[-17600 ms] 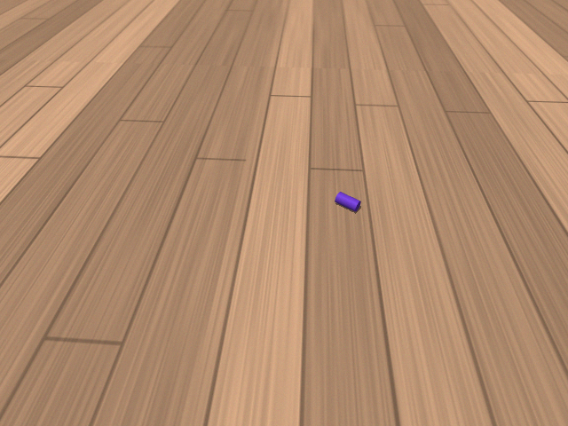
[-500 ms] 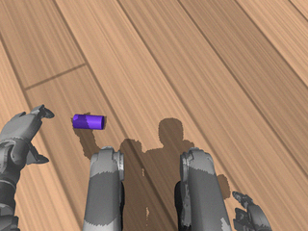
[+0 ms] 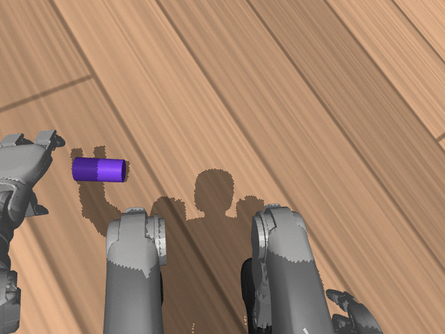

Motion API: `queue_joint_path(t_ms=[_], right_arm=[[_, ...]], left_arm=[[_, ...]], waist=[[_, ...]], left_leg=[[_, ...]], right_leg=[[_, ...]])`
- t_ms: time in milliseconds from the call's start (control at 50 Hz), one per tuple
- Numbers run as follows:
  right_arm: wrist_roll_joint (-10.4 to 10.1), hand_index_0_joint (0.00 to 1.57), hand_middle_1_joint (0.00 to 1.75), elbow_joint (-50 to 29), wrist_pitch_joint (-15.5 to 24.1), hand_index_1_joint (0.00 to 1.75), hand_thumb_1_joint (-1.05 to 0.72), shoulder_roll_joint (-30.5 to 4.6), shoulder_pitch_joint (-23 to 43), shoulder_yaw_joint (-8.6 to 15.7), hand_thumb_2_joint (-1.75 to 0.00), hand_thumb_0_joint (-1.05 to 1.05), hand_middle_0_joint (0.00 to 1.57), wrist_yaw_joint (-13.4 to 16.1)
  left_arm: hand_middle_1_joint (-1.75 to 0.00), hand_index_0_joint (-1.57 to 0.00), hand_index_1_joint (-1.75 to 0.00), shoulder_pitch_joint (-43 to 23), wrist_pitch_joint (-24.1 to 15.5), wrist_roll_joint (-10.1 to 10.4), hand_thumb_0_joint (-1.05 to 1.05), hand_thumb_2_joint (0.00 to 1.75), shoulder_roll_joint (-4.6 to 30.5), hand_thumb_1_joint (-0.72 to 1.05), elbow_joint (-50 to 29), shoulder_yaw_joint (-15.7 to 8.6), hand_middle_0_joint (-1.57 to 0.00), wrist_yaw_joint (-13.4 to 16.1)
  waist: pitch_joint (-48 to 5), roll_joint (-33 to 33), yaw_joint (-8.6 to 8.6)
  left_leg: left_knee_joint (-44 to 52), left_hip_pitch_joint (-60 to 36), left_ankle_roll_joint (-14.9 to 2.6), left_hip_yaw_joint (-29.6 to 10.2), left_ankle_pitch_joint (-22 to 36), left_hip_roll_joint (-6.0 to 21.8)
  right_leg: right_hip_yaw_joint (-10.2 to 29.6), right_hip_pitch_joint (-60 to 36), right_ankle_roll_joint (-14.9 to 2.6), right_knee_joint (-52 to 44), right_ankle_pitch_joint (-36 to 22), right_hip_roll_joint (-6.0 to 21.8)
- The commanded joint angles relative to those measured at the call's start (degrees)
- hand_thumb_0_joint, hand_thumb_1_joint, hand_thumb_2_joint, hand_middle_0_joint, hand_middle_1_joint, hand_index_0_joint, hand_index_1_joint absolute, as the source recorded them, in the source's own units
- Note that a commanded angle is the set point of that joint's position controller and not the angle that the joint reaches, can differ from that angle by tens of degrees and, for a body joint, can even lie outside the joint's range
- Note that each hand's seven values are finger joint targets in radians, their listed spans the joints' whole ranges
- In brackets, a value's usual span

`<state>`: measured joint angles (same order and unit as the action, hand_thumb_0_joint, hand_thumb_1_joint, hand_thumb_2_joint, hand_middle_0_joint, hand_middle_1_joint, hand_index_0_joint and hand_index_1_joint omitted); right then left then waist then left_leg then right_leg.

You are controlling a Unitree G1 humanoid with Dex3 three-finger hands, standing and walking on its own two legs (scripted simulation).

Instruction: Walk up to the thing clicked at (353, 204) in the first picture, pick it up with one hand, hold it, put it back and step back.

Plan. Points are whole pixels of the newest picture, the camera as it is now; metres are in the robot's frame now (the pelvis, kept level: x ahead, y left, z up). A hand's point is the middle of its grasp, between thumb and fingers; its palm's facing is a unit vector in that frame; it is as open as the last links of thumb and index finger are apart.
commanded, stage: rise first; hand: left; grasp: from above
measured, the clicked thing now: (100, 169) +0.46 +0.29 -0.32
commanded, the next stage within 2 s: approach in 0.78 s
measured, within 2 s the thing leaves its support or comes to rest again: neither
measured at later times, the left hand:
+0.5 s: hand (50, 177) +0.40 +0.34 -0.18, palm faces -0.45 -0.09 -0.89, open 13.3 cm
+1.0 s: hand (59, 173) +0.41 +0.33 -0.19, palm faces -0.45 -0.05 -0.89, open 13.4 cm
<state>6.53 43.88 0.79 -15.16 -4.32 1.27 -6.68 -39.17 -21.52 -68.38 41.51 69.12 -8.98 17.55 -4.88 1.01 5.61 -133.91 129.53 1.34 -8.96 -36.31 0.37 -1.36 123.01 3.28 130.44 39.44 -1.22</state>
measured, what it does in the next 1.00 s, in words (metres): stands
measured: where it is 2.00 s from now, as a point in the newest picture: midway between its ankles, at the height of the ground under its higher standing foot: (204, 318)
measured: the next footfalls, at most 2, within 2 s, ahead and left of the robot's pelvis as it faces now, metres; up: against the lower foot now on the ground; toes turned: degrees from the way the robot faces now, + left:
none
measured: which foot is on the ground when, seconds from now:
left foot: down 0.00-1.00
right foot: down 0.00-1.00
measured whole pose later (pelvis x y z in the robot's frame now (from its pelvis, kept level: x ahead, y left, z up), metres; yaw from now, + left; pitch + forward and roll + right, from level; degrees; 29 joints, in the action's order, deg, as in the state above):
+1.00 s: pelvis +0.01 -0.01 -0.03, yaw -1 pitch +32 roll -8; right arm 10.8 46.5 -0.5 -14.3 -3.5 -0.4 -7.7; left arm -45.1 -24.9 -77.8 45.8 80.2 -8.7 26.2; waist -3.5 2.4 9.2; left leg -140.2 133.8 3.0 -10.8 -38.4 0.1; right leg -2.0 128.0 3.6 136.7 40.9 -2.1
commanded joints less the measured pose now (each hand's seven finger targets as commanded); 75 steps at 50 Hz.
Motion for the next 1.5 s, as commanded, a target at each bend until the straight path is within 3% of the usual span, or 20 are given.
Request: queue_joint_path(t_ms=[0,100,220,320,380,420,480,600,780,840,860,900,960,1040,1200,1280,1320,1360,1440,1480], right_arm=[[0.3,0.2,0.3,-1.5,0.5,0.3,-0.9,-13.7,-8.5,4.0,-0.9,0.0,0.2,0.7],[0.7,0.2,0.3,-1.0,0.1,0.3,-0.91,-13.4,-8.2,3.6,-0.9,0.0,0.2,0.4],[1.5,0.2,0.3,-0.6,-0.7,0.3,-0.91,-13.2,-8.2,3.3,-0.9,0.0,0.2,0.1],[2.1,0.2,0.3,-0.7,-1.2,0.3,-0.9,-13.2,-7.6,3.4,-0.9,0.0,0.2,0.1],[2.3,0.2,0.3,-0.4,-1.3,0.3,-0.9,-13.2,-7.5,3.3,-0.9,0.0,0.2,0.1],[2.3,0.2,0.3,-0.2,-1.4,0.3,-0.9,-13.2,-7.8,3.2,-0.9,0.0,0.2,0.1],[2.8,0.2,0.3,0.0,-1.6,0.3,-0.9,-13.3,-8.3,3.1,-0.9,0.0,0.2,0.1],[3.2,0.2,0.3,0.3,-1.5,0.3,-0.9,-13.4,-7.3,3.0,-0.9,0.0,0.2,0.2],[3.7,0.2,0.3,1.2,-1.3,0.3,-0.9,-13.5,-7.5,2.7,-0.9,0.0,0.2,0.3],[4.0,0.2,0.3,1.2,-1.0,0.3,-0.91,-13.3,-7.6,2.5,-0.9,0.0,0.2,0.1],[3.9,0.2,0.3,1.3,-1.1,0.3,-0.91,-13.5,-7.4,2.6,-0.9,0.0,0.2,0.1],[4.2,0.2,0.3,1.3,-1.0,0.3,-0.9,-13.3,-7.5,2.4,-0.89,0.0,0.2,0.0],[4.3,0.2,0.3,1.9,-0.6,0.3,-0.9,-13.4,-8.3,2.4,-0.9,0.0,0.2,0.1],[4.1,0.2,0.3,2.3,0.3,0.3,-0.9,-13.8,-9.6,2.8,-0.89,0.0,0.2,0.1],[3.7,0.2,0.3,1.3,1.5,0.3,-0.91,-13.6,-10.1,1.8,-0.9,0.0,0.2,0.1],[3.2,0.2,0.3,0.3,1.7,0.3,-0.92,-13.6,-9.8,0.4,-0.9,0.0,0.2,-0.1],[2.9,0.2,0.3,-0.1,1.6,0.3,-0.91,-13.5,-9.6,-0.1,-0.9,0.0,0.2,0.0],[2.6,0.2,0.3,-0.7,1.7,0.3,-0.91,-14.0,-9.7,-0.1,-0.9,0.0,0.2,0.0],[2.4,0.2,0.3,-1.6,1.1,0.3,-0.91,-13.6,-9.7,0.0,-0.9,0.0,0.2,-0.2],[2.5,0.2,0.3,-1.4,0.6,0.3,-0.91,-14.1,-10.3,-0.3,-0.9,0.0,0.2,-0.2]], left_arm=[[-0.85,-0.13,-0.86,-14.8,0.3,-0.2,0.0,0.95,16.7,-0.45,-5.9,-2.9,-0.15,2.8],[-0.82,-0.17,-0.83,-15.5,-0.4,-1.3,0.0,0.91,16.8,-0.42,-4.3,-2.4,-0.18,2.9],[-0.78,-0.22,-0.79,-15.0,-2.4,-2.5,0.0,0.86,18.9,-0.36,-4.0,-4.0,-0.23,4.1],[-0.78,-0.22,-0.79,-15.8,-3.5,-3.5,0.0,0.87,19.5,-0.36,-3.8,-4.5,-0.23,5.3],[-0.79,-0.23,-0.79,-16.2,-4.1,-4.5,0.0,0.85,19.4,-0.34,-3.0,-3.9,-0.24,5.9],[-0.78,-0.23,-0.79,-15.4,-4.1,-4.7,0.0,0.85,20.9,-0.34,-2.4,-5.2,-0.24,6.6],[-0.78,-0.24,-0.79,-16.6,-4.5,-5.5,0.0,0.85,20.7,-0.34,-2.7,-4.8,-0.24,7.3],[-0.82,-0.22,-0.82,-17.3,-4.2,-6.5,0.0,0.85,21.3,-0.34,0.5,-4.8,-0.22,8.9],[-0.85,-0.21,-0.84,-18.1,-4.3,-8.0,0.0,0.86,21.4,-0.36,2.0,-4.5,-0.21,10.2],[-0.86,-0.2,-0.86,-18.6,-4.0,-8.2,0.0,0.88,20.4,-0.38,3.1,-3.5,-0.2,10.3],[-0.83,-0.13,-0.87,-19.0,-4.0,-8.2,0.0,0.96,21.3,-0.46,3.2,-4.4,-0.17,10.6],[-0.99,-0.13,-0.96,-20.0,-3.9,-8.0,0.0,0.9,19.4,-0.42,3.5,-3.0,-0.11,10.8],[-1.0,-0.13,-0.97,-23.6,-3.7,-8.7,0.0,0.91,15.9,-0.44,3.5,0.6,-0.1,11.1],[-1.03,-0.1,-1.0,-27.5,-2.7,-8.5,0.0,0.94,12.7,-0.47,1.8,3.4,-0.07,12.4],[-1.03,-0.1,-1.01,-30.0,5.2,-9.6,0.0,0.95,16.7,-0.49,5.6,-0.8,-0.08,16.8],[-1.0,-0.11,-0.99,-28.9,9.3,-8.8,0.0,0.96,16.9,-0.5,9.9,0.1,-0.1,15.1],[-0.99,-0.1,-0.98,-26.4,10.6,-7.5,0.0,0.98,16.8,-0.52,11.2,0.9,-0.1,13.1],[-1.0,-0.09,-0.99,-23.4,11.3,-5.5,0.0,0.98,18.4,-0.52,10.8,-0.1,-0.09,11.0],[-1.01,-0.1,-1.0,-19.5,10.0,-2.1,0.0,0.97,18.1,-0.52,8.6,0.5,-0.09,5.3],[-1.01,-0.1,-1.0,-20.5,7.9,-1.2,0.0,0.97,17.9,-0.52,7.0,1.4,-0.09,2.7]], waist=[[-35.2,-14.1,-0.41],[-34.5,-13.2,0.27],[-36.0,-12.9,0.28],[-35.2,-14.5,0.63],[-34.6,-14.2,1.19],[-34.7,-14.2,0.65],[-36.0,-13.6,1.59],[-33.3,-13.7,1.65],[-34.9,-13.5,2.05],[-33.6,-13.8,2.79],[-33.5,-13.5,2.56],[-33.7,-14.8,3.29],[-33.7,-15.0,5.28],[-34.8,-15.8,6.96],[-36.9,-18.5,6.03],[-35.7,-16.5,6.11],[-36.0,-14.0,5.72],[-36.2,-11.7,4.71],[-35.5,-9.0,4.55],[-34.2,-8.4,5.73]], left_leg=[[15.3,-33.0,-2.4,5.4,2.9,-0.6],[13.5,-31.9,-2.57,5.7,4.6,-0.7],[10.8,-30.5,-2.8,6.6,7.7,-0.9],[10.8,-29.8,-2.65,6.0,5.5,-0.7],[10.1,-29.3,-2.65,6.2,5.5,-0.7],[9.7,-28.8,-2.78,6.3,5.8,-0.8],[8.8,-28.8,-2.88,6.2,7.2,-0.7],[8.8,-26.3,-2.77,6.6,3.1,-0.9],[7.8,-27.2,-2.76,6.2,5.7,-1.1],[7.8,-26.8,-2.74,6.2,5.0,-1.1],[7.9,-26.6,-2.76,6.2,4.8,-1.1],[7.9,-27.1,-2.7,6.2,5.0,-1.1],[7.7,-27.7,-2.57,5.8,4.7,-1.0],[7.7,-28.8,-2.44,5.5,5.1,-0.7],[7.8,-28.1,-2.48,7.6,7.1,-0.6],[8.0,-24.6,-3.33,8.0,5.4,-1.0],[8.0,-22.5,-3.84,8.0,4.8,-1.1],[7.8,-21.3,-4.22,8.0,4.8,-1.2],[7.7,-19.8,-4.31,7.7,6.4,-1.3],[7.0,-19.7,-4.25,7.2,6.9,-1.3]], right_leg=[[-7.2,-9.1,-4.74,-12.4,-6.2,-0.7],[-7.2,-9.3,-4.81,-11.5,-7.6,-1.0],[-6.5,-11.7,-4.71,-10.8,-10.1,-1.4],[-7.0,-9.4,-4.9,-9.7,-7.9,-1.5],[-6.9,-9.1,-5.01,-9.7,-8.2,-1.8],[-6.6,-9.8,-4.94,-9.4,-8.4,-1.6],[-6.5,-10.7,-4.83,-9.2,-10.2,-1.7],[-6.9,-8.3,-4.9,-9.5,-6.4,-1.8],[-6.9,-8.4,-4.76,-8.2,-8.9,-1.9],[-7.1,-8.1,-4.73,-8.5,-8.5,-1.9],[-7.2,-7.5,-4.82,-8.1,-8.0,-1.8],[-7.5,-7.4,-4.66,-7.8,-8.3,-1.8],[-7.7,-6.2,-4.69,-8.0,-8.4,-1.9],[-8.0,-5.6,-4.65,-7.9,-9.1,-1.8],[-6.8,-8.2,-4.76,-7.9,-12.4,-1.4],[-6.2,-10.4,-4.81,-9.1,-11.8,-1.4],[-5.9,-12.7,-4.51,-9.8,-11.7,-1.6],[-5.7,-14.7,-4.23,-10.0,-11.5,-1.5],[-5.8,-18.9,-3.89,-9.9,-13.1,-1.8],[-6.0,-18.6,-3.79,-9.8,-13.7,-1.9]])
